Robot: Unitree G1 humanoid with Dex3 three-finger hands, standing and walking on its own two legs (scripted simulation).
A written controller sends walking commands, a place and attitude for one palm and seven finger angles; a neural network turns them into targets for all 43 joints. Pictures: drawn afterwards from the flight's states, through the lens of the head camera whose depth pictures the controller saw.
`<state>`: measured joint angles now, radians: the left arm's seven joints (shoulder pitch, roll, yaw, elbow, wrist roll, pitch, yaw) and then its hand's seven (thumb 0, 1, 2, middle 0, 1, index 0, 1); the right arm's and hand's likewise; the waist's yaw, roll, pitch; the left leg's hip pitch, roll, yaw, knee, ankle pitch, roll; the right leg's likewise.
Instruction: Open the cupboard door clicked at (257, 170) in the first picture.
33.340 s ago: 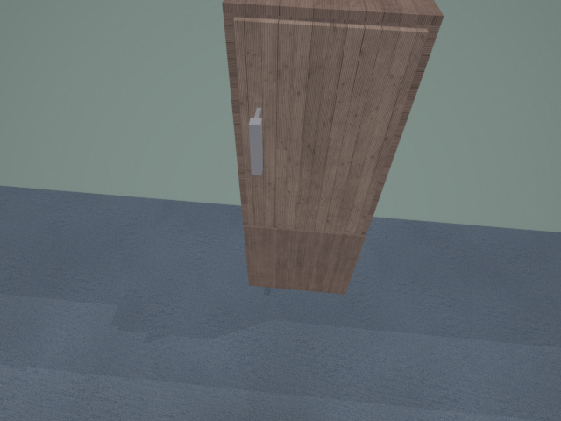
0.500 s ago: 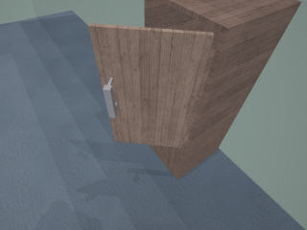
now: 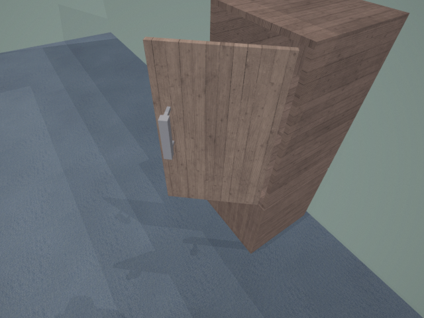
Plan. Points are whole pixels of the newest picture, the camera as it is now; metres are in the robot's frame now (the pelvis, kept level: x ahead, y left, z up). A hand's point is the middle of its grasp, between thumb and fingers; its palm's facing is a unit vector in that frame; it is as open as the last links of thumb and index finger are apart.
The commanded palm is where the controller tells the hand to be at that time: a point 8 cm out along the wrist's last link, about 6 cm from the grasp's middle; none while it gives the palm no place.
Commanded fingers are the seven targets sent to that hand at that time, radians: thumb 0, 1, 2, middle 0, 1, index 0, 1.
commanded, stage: look again from close up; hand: left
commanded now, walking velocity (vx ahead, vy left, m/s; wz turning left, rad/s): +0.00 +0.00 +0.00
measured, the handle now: (168, 133) +0.58 +0.17 +0.01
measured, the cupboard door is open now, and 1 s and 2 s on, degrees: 49 49 49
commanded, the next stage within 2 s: shuffle to correct the standing spot in 0.10 s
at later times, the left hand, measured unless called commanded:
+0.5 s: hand out of the picture -0.06 +0.16 -0.18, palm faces +0.06 -0.99 -0.15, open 7.4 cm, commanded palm none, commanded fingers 0.00 0.90 0.90 -0.20 -0.30 -0.20 -0.30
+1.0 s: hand out of the picture +0.04 +0.19 -0.18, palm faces +0.02 -0.97 -0.25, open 7.4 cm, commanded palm none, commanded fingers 0.00 0.90 0.90 -0.20 -0.30 -0.20 -0.30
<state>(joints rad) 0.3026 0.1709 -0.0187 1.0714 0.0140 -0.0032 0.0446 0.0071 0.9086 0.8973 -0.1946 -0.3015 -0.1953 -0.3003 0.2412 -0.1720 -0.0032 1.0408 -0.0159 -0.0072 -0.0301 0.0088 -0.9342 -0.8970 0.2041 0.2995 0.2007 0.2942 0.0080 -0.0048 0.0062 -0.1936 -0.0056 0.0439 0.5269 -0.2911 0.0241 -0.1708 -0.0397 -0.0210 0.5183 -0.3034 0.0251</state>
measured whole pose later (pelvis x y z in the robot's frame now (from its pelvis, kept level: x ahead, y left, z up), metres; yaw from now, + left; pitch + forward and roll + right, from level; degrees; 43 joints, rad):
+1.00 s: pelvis +0.00 +0.00 -0.01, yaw -1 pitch -1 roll -1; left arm 0.27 0.18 0.02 1.00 0.02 -0.02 0.07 0.01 0.92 0.90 -0.20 -0.30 -0.20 -0.30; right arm 0.20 -0.18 -0.03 1.00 -0.01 0.00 -0.04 0.01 -0.92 -0.90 0.20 0.30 0.20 0.29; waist 0.00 0.00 0.06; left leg -0.26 0.01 0.06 0.61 -0.33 0.02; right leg -0.23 -0.02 -0.02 0.58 -0.33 0.02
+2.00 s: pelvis -0.23 +0.03 +0.00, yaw +2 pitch -3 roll +0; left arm 0.44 0.17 0.02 1.04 0.03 0.04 0.05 0.01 0.91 0.90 -0.20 -0.30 -0.20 -0.30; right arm 0.31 -0.15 -0.06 0.97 -0.02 0.05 0.00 0.01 -0.92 -0.90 0.21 0.30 0.20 0.29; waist 0.00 -0.02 -0.04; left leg -0.45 -0.03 0.01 0.91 -0.29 -0.01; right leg -0.16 0.01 -0.09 0.46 -0.26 -0.05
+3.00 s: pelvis -0.24 +0.04 +0.00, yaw +0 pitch +1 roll +1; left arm 0.30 0.15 0.01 1.02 0.02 0.01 0.04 0.01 0.91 0.90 -0.19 -0.30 -0.19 -0.30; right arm 0.13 -0.13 -0.02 1.00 -0.01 0.01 -0.05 0.01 -0.92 -0.90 0.20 0.30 0.20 0.29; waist 0.03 -0.01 0.06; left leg -0.35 0.02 0.09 0.52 -0.19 0.02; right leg -0.17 -0.02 -0.04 0.54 -0.39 -0.01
